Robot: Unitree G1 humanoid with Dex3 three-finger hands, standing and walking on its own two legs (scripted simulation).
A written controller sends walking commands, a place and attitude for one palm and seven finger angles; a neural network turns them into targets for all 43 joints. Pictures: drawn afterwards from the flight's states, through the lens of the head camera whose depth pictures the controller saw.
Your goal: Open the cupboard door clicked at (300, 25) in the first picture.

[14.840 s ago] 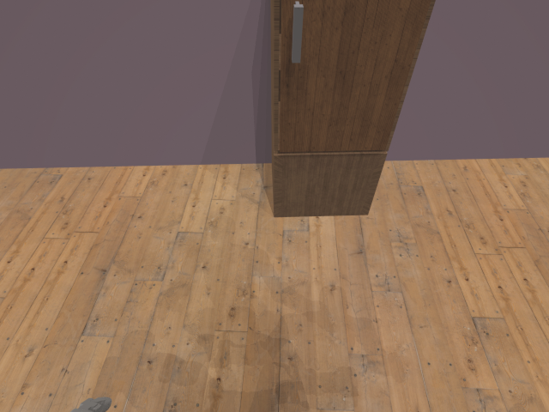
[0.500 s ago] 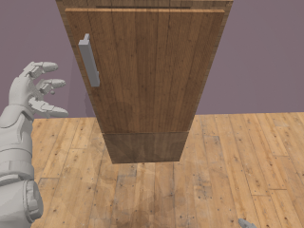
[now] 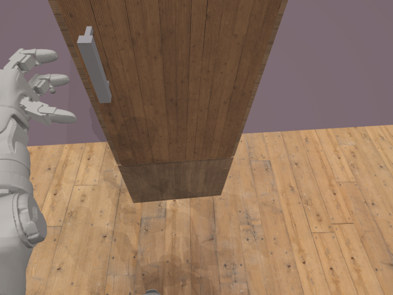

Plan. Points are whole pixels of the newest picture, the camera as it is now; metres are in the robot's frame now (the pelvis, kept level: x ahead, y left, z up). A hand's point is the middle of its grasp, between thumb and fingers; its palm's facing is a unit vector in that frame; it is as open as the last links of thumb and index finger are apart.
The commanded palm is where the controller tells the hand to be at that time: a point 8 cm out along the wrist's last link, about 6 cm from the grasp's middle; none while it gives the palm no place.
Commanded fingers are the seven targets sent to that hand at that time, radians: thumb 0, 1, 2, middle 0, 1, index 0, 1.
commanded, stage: move the hooked fingers beside the handle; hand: left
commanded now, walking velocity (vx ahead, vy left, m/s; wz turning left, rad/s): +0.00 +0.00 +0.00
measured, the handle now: (97, 66) +0.56 +0.20 +0.13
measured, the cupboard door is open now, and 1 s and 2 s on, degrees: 0 0 0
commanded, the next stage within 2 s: slide the fingers in behind the handle in 1.16 s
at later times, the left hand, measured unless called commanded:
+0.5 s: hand (57, 82) +0.51 +0.27 +0.13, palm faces +0.07 -1.00 +0.01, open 14.0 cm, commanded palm +0.48 +0.31 +0.13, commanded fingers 0.00 -0.50 0.30 -0.30 -1.20 -0.30 -1.20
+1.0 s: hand (60, 83) +0.50 +0.25 +0.14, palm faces +0.08 -1.00 +0.01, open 14.0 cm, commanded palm +0.48 +0.31 +0.13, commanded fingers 0.00 -0.50 0.30 -0.30 -1.20 -0.30 -1.20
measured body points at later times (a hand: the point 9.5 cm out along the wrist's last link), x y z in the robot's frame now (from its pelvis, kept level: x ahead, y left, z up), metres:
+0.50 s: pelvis +0.01 +0.00 -0.01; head +0.11 +0.02 +0.43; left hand +0.50 +0.32 +0.14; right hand -0.02 -0.28 -0.10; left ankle +0.03 +0.09 -0.72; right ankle -0.03 -0.11 -0.72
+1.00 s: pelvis +0.01 +0.00 -0.01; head +0.09 +0.02 +0.44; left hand +0.49 +0.31 +0.14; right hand +0.05 -0.28 -0.11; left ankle +0.03 +0.09 -0.72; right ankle -0.03 -0.11 -0.72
